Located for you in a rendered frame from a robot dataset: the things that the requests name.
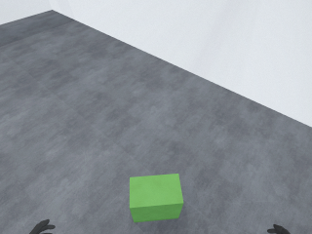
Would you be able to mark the carton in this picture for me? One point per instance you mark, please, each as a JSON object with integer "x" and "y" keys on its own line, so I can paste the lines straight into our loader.
{"x": 155, "y": 197}

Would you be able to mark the left robot hand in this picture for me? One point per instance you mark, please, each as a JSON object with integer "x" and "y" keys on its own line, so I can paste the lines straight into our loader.
{"x": 42, "y": 226}

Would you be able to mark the right robot hand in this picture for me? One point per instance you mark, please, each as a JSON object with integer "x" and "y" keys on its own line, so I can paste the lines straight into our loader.
{"x": 278, "y": 229}

